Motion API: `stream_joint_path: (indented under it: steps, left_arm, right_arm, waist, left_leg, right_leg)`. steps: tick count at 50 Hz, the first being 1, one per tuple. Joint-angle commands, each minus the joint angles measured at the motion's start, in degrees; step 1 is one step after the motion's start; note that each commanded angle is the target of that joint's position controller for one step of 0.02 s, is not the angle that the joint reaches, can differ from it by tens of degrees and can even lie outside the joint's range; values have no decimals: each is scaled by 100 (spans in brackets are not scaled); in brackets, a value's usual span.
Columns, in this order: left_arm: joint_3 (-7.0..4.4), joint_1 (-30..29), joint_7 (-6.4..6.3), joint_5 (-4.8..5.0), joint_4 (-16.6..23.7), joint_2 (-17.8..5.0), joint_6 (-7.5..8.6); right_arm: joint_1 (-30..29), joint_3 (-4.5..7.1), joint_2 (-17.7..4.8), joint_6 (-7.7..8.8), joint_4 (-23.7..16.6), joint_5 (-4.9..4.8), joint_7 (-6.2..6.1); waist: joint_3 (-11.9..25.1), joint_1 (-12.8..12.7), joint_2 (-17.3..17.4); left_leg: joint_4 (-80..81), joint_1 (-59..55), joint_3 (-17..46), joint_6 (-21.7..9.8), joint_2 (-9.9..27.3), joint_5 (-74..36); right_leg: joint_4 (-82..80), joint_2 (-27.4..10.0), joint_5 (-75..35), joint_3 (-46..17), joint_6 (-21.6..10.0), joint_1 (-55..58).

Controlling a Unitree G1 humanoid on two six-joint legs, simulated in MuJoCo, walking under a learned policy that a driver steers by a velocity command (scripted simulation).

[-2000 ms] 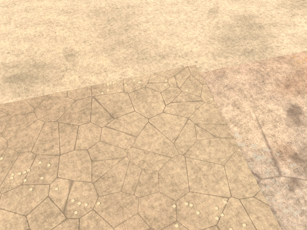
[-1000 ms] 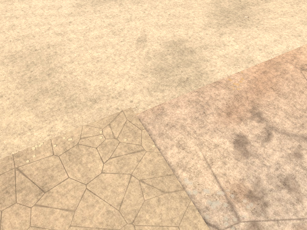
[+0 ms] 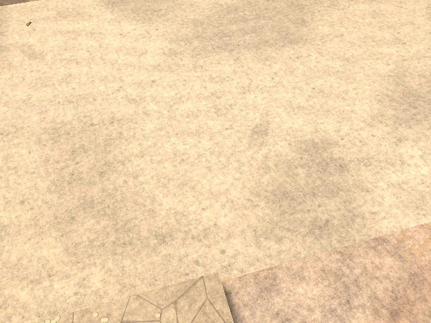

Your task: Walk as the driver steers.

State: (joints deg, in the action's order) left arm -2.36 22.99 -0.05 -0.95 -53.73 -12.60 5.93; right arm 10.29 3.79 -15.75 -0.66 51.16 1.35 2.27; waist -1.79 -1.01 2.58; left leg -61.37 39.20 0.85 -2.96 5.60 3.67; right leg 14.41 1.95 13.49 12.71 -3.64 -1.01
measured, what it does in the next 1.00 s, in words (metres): walks ahead, turning left: left foot, then right foot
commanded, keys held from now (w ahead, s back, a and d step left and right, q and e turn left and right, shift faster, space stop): w+q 0.72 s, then w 0.12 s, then w+e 0.16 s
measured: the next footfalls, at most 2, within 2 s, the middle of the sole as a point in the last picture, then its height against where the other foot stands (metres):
left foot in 0.24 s outside the picture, level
right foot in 0.80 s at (198, 297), level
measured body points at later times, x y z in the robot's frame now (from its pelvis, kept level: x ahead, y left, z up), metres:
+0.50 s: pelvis +0.25 +0.09 -0.01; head +0.28 +0.11 +0.44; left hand +0.31 +0.38 -0.13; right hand +0.36 -0.17 -0.13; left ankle +0.24 +0.11 -0.75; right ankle +0.36 -0.05 -0.68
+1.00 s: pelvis +0.52 +0.18 +0.00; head +0.53 +0.19 +0.45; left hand +0.40 +0.43 -0.13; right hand +0.78 +0.02 -0.11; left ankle +0.45 +0.29 -0.67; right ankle +0.55 +0.10 -0.75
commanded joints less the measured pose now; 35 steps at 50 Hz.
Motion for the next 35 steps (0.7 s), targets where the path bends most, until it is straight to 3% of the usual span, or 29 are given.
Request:
stream_joint_path:
  steps: [1,6,8,10,11,12,13,14,15,16,17,18,19,20,23,27,30,33,34,35]
  left_arm:
    - [-88,66,-33,-18,258,-545,61]
    - [-147,382,-113,-31,90,-739,-33]
    - [-178,317,-146,-28,71,-852,-104]
    - [-241,265,-145,-28,61,-1054,-192]
    - [-275,216,-132,-34,83,-1161,-254]
    - [-286,132,-117,-14,136,-1206,-305]
    - [-255,131,-107,-64,303,-1080,-300]
    - [-144,293,51,-58,730,-448,-272]
    - [-194,-536,57,-22,939,-851,-191]
    - [-158,-817,67,73,1042,-801,-99]
    - [-144,-691,53,72,938,-808,-31]
    - [-156,-674,39,-16,881,-800,-73]
    - [-161,-483,43,-131,861,-800,-190]
    - [-142,-429,60,-180,871,-684,-329]
    - [-102,-747,119,-164,1085,-556,-504]
    - [-98,-1616,69,-130,1431,-694,-513]
    - [-69,-2126,87,-130,1659,-736,-474]
    - [12,-2552,128,-95,1864,-696,-402]
    - [60,-2702,120,-65,1989,-666,-387]
    - [2,-2388,126,-89,1888,-851,-311]
  right_arm:
    - [-464,-78,16,48,-466,17,74]
    - [-1288,-163,52,76,-853,69,147]
    - [-1271,-141,-18,74,-904,90,128]
    - [-875,-62,-176,89,-843,80,76]
    - [-415,6,-287,121,-728,71,50]
    - [396,102,-437,189,-497,106,-5]
    - [1401,290,-927,216,-237,178,-95]
    - [1127,400,-1436,184,-354,71,-167]
    - [1427,402,-1399,103,-364,-66,-186]
    - [1075,341,-1168,93,-317,-72,-244]
    - [780,259,-824,130,-360,-98,-251]
    - [530,222,-671,180,-408,-113,-272]
    - [391,174,-565,257,-441,-136,-268]
    - [439,178,-597,323,-417,-149,-243]
    - [632,198,-743,400,-413,-147,-204]
    - [1113,183,-752,387,-382,-122,-206]
    - [1495,172,-764,375,-340,-113,-255]
    - [1742,167,-768,352,-321,-65,-305]
    - [1736,181,-843,339,-323,-97,-331]
    - [1652,182,-910,380,-385,6,-359]
  waist:
    - [-371,33,-645]
    - [-551,-159,-666]
    - [-466,-49,-708]
    - [-170,170,-828]
    - [90,368,-858]
    - [521,715,-725]
    - [1186,1087,-196]
    - [1604,519,1032]
    - [1731,891,149]
    - [841,690,8]
    - [350,425,-376]
    - [146,236,-411]
    - [169,41,-411]
    - [248,-32,-332]
    - [241,-43,-304]
    - [-63,293,-44]
    - [-67,504,-117]
    - [-89,657,-92]
    - [-224,665,-57]
    - [67,568,115]
  left_leg:
    - [683,299,-229,13,8,-532]
    - [2015,122,-724,-230,-98,-287]
    - [2343,-354,-952,-419,-344,231]
    - [2520,-1107,-1148,-687,-742,844]
    - [2657,-1619,-1168,-835,-959,1114]
    - [3068,-2674,-1062,-1020,-1150,1012]
    - [3220,-4281,113,-1334,-428,1471]
    - [3647,-5969,3117,-2100,1094,1537]
    - [4363,-5905,3819,-2036,1218,1563]
    - [4584,-5164,2980,-1887,1169,1078]
    - [4708,-4319,2443,-1679,906,495]
    - [4788,-3757,2067,-1529,635,26]
    - [4847,-3389,1729,-1426,397,-444]
    - [4827,-3135,1496,-1424,206,-876]
    - [4952,-2673,1257,-1338,-135,-768]
    - [5034,-3005,1633,-1146,-173,-398]
    - [4835,-3577,1833,-1059,-147,-850]
    - [4569,-3873,1931,-1002,-187,-1499]
    - [4573,-3772,1945,-968,-163,-1668]
    - [4361,-3854,2130,-1019,165,-2751]
  right_leg:
    - [-545,-1470,-2809,-365,-211,-135]
    - [-421,-1736,-3155,10,-320,594]
    - [-34,-1771,-4179,250,-300,789]
    - [795,-1738,-5257,386,-263,866]
    - [1542,-1746,-5460,385,-282,842]
    - [2725,-1685,-4985,413,-203,416]
    - [4490,-1515,-3219,390,0,-856]
    - [6429,-278,1953,-114,426,-3588]
    - [6655,-207,1686,-1260,419,-4150]
    - [6266,-551,941,-1339,376,-4360]
    - [5538,-767,482,-1338,368,-3973]
    - [5176,-860,426,-1345,419,-3572]
    - [4915,-877,309,-1384,476,-3162]
    - [4840,-775,367,-1261,521,-2908]
    - [4343,-653,-129,-1151,670,-2867]
    - [3527,-569,-847,-1232,748,-3603]
    - [3015,-437,-1231,-1327,737,-3951]
    - [2467,-216,-1388,-1298,685,-3897]
    - [1913,-150,-1049,-1310,655,-3618]
    - [2799,-134,-1355,-1330,455,-3245]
